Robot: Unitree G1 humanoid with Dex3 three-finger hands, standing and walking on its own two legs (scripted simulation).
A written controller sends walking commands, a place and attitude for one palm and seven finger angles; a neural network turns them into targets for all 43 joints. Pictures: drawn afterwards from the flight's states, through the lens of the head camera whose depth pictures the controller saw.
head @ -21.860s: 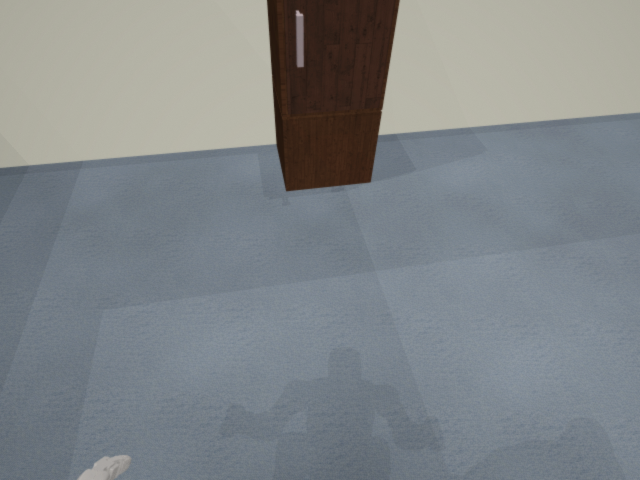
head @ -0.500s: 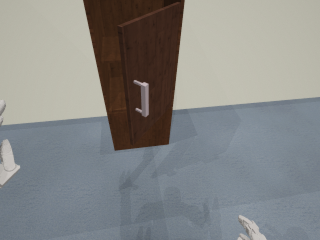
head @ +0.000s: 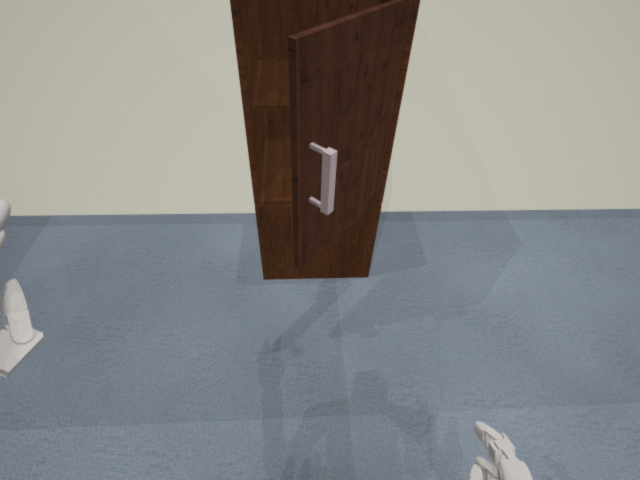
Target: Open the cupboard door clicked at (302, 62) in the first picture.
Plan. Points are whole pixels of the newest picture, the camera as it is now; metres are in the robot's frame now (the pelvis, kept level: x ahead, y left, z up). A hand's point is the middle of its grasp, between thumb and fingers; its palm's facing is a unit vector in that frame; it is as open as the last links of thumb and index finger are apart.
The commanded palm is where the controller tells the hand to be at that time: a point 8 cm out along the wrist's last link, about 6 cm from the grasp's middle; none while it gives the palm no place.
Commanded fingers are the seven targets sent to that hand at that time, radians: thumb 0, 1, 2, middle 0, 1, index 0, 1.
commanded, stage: stop stepping back and stand still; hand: left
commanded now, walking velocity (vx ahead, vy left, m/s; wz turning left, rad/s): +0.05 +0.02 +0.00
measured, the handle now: (321, 179) +0.73 +0.02 -0.04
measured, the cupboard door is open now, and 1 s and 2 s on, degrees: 47 47 47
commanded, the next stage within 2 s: let the arm hang, fingers relaxed in 0.82 s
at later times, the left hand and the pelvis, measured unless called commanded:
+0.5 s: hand (61, 292) +0.24 +0.25 +0.19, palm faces +0.41 -0.74 -0.53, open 7.4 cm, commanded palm +0.18 +0.29 +0.18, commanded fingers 0.00 0.90 0.90 -0.20 -0.30 -0.20 -0.30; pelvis +0.03 -0.01 +0.01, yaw -1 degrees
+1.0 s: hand (86, 331) +0.26 +0.28 +0.08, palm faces +0.24 -0.81 -0.54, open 7.4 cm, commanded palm none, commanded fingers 0.00 0.90 0.90 -0.20 -0.30 -0.20 -0.30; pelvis +0.04 +0.02 +0.00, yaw +0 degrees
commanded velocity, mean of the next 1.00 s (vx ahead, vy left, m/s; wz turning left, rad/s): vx -0.01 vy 0.02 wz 0.00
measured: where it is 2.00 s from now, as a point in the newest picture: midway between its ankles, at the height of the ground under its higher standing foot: outside the picture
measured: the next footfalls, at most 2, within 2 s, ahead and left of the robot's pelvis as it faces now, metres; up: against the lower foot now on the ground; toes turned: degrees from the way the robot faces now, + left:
left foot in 0.38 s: +0.07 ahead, +0.12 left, +0.00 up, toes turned +3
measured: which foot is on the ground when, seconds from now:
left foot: down 0.00-0.08, up 0.10-0.36, down 0.38-1.00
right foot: down 0.00-1.00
